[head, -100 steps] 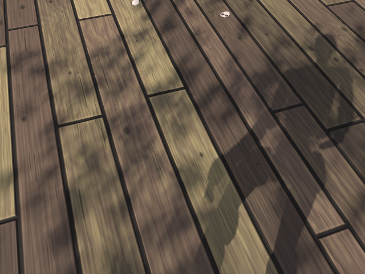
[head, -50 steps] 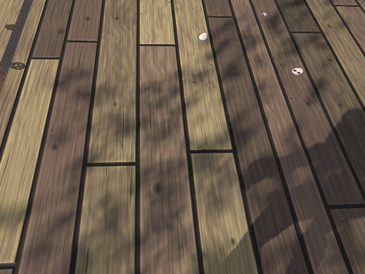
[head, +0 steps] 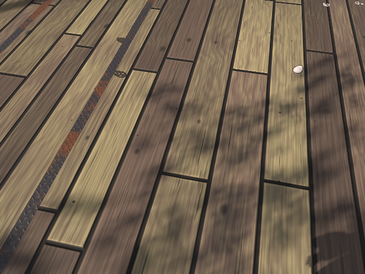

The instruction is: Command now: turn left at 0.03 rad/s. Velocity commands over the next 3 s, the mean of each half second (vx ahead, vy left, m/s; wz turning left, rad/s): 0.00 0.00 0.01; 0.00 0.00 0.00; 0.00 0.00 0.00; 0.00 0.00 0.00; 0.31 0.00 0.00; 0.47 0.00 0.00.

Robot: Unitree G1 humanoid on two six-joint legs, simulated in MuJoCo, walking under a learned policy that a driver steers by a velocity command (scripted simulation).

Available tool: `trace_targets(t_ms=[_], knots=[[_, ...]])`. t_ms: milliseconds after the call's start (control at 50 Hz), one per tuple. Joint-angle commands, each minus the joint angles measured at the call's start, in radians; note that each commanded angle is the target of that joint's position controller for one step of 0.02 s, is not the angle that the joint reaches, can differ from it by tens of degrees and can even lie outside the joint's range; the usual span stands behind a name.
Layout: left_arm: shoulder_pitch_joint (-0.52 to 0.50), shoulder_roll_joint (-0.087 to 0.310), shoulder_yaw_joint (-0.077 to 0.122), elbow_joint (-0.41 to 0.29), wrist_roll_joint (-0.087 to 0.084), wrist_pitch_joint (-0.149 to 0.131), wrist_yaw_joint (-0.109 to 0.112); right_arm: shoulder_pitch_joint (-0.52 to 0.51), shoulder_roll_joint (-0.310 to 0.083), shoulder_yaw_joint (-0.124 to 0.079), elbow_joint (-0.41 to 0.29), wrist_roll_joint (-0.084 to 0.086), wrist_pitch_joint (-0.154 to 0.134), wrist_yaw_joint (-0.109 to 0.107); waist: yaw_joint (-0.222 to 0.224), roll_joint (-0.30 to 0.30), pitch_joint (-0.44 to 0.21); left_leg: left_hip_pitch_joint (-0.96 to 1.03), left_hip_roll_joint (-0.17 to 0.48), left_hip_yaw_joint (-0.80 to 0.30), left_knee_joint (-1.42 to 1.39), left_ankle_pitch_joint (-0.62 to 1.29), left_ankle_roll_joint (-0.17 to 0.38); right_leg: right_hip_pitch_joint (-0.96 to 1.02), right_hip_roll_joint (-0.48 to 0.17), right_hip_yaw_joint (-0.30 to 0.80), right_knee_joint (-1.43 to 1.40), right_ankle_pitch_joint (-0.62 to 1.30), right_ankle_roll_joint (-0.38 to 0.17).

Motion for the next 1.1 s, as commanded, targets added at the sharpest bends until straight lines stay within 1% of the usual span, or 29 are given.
trace_targets(t_ms=[20,100,220,440,760,1100], knots=[[-0.010,0.105,0.021,-0.016,-0.001,-0.008,0.007,-0.003,-0.128,-0.029,-0.037,0.002,-0.016,-0.005,-0.001,0.035,-0.013,-0.052,0.066,-0.070,-0.125,0.150,0.028,0.027,-0.010,0.005,-0.051,0.129,-0.013],[-0.001,0.107,0.022,0.018,-0.003,-0.007,0.011,0.004,-0.123,-0.025,-0.009,0.004,-0.018,-0.005,-0.002,0.021,-0.019,-0.043,0.058,-0.059,-0.122,0.163,0.028,0.032,-0.011,0.006,-0.055,0.139,-0.011],[0.017,0.107,0.020,0.058,-0.005,-0.006,0.018,0.015,-0.116,-0.019,0.036,0.007,-0.018,-0.006,-0.002,0.017,-0.020,-0.036,0.046,-0.042,-0.121,0.177,0.027,0.032,-0.010,0.004,-0.058,0.147,-0.012],[0.052,0.092,0.014,0.103,-0.006,-0.001,0.026,0.041,-0.109,-0.009,0.115,0.011,-0.016,-0.011,-0.004,0.014,-0.006,-0.041,0.031,-0.019,-0.121,0.174,0.020,0.026,-0.005,-0.002,-0.063,0.149,-0.016],[0.102,0.060,0.004,0.126,-0.007,0.002,0.030,0.083,-0.089,0.005,0.203,0.015,-0.015,-0.016,-0.010,0.005,0.009,-0.052,0.021,-0.001,-0.122,0.156,0.013,0.015,0.005,-0.010,-0.064,0.141,-0.021],[0.159,0.031,-0.007,0.127,-0.008,0.000,0.032,0.127,-0.061,0.014,0.257,0.017,-0.011,-0.020,-0.016,0.004,0.023,-0.062,0.016,0.011,-0.116,0.140,0.006,-0.004,0.013,-0.014,-0.062,0.126,-0.028]])
Next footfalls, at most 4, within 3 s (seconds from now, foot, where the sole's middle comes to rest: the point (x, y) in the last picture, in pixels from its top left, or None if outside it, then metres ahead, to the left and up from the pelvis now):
2.68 left None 0.44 0.09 -0.77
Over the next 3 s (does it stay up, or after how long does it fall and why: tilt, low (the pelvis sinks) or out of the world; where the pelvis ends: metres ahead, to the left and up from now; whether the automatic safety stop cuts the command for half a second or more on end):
stays up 0.42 0.01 0.01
